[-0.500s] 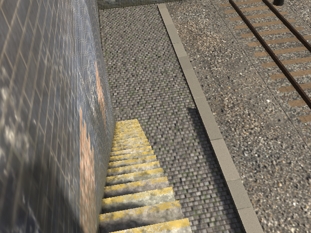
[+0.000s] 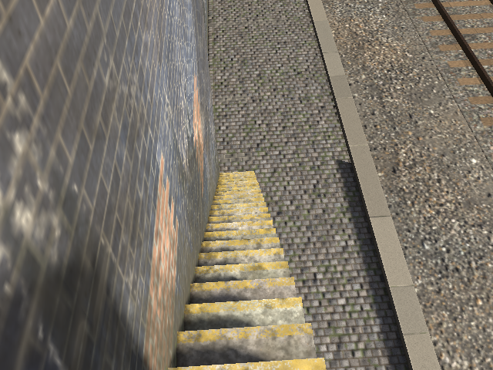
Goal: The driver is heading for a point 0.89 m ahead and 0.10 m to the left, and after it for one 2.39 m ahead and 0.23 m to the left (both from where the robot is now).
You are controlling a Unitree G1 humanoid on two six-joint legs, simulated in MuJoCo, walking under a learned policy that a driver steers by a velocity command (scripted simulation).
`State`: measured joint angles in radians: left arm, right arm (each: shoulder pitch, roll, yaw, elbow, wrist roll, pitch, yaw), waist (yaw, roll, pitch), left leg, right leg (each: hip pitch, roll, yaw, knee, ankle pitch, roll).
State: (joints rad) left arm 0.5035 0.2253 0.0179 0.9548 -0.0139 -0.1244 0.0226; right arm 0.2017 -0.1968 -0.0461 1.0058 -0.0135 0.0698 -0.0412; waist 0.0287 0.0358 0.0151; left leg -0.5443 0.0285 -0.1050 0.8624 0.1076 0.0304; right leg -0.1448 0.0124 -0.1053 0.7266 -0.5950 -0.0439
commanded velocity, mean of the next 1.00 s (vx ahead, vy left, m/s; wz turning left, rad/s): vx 0.50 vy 0.00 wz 0.09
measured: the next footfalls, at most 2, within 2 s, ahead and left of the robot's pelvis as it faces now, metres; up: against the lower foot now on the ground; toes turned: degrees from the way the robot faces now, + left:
left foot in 0.16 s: +0.13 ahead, +0.13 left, -0.21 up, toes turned +2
right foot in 0.66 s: +0.40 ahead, -0.11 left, -0.41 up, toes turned -2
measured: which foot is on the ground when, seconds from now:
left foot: up 0.00-0.14, down 0.16-0.66, up 0.68-1.00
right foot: down 0.00-0.14, up 0.16-0.64, down 0.66-1.00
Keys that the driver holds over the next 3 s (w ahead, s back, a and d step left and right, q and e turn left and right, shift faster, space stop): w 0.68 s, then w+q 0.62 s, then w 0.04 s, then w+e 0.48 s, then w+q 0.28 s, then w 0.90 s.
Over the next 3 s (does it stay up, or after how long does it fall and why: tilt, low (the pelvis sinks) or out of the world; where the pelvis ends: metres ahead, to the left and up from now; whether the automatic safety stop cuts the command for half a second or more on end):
stays up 1.22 0.07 -1.14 its command is cut before an obstacle after 1.3 s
